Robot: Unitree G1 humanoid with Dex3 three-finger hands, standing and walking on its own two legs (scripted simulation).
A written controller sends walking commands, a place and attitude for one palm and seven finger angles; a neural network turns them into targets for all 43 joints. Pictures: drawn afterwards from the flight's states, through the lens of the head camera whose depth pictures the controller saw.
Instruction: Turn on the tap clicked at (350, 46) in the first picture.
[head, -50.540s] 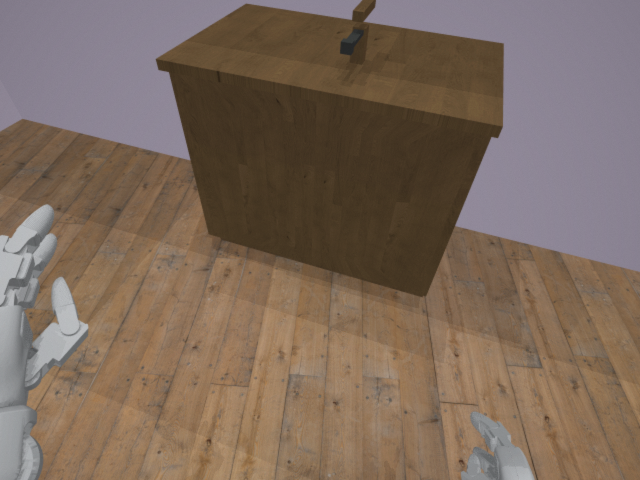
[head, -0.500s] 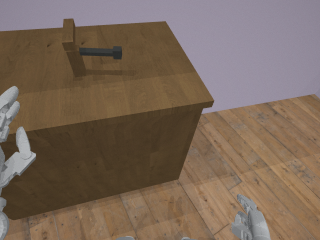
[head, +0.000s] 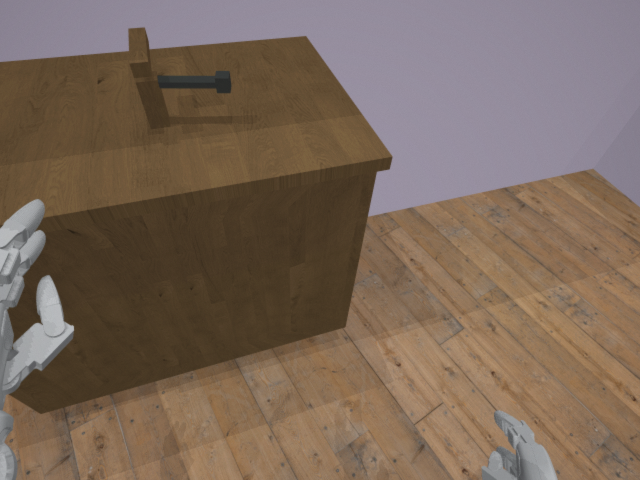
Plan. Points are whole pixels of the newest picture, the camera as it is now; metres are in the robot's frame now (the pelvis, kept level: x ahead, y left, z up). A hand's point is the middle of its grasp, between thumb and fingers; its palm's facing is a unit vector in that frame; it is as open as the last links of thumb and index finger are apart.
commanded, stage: stop stepping back and stand still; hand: left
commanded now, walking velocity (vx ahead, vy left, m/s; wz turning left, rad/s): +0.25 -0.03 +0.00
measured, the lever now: (223, 82) +0.73 +0.21 +0.12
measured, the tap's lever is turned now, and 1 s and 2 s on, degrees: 77 77 77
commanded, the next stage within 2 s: stand and check the lever's angle in 0.84 s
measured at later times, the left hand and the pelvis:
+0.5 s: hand out of the picture +0.12 +0.24 +0.17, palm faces +0.47 -0.80 -0.36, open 7.4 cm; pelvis -0.08 -0.01 -0.01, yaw +2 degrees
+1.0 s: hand (7, 453) +0.12 +0.23 +0.17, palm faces +0.48 -0.79 -0.37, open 7.4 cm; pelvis -0.07 -0.03 +0.00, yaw +4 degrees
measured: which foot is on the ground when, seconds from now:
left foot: down 0.00-0.62, up 0.64-0.84, down 0.86-1.00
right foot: down 0.00-0.38, up 0.40-0.60, down 0.62-1.00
